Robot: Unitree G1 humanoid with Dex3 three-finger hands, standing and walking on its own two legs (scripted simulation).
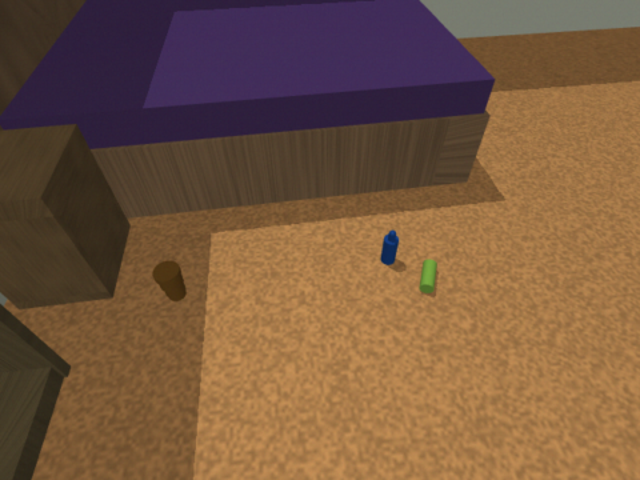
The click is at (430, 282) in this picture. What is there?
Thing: lying can
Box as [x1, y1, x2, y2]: [419, 259, 436, 292]
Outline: 427,259 423,262 419,288 424,292 431,292 433,290 436,263 433,260
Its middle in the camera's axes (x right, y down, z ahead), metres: +0.43 +0.12 +1.52
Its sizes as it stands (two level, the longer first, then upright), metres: 0.127 0.054 0.054
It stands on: the floor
